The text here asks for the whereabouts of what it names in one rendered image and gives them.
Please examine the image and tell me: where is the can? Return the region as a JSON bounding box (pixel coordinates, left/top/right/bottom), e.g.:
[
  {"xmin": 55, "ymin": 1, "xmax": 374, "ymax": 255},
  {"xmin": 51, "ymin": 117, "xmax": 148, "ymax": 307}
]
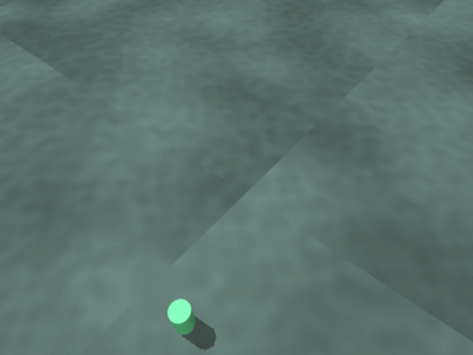
[{"xmin": 168, "ymin": 299, "xmax": 195, "ymax": 334}]

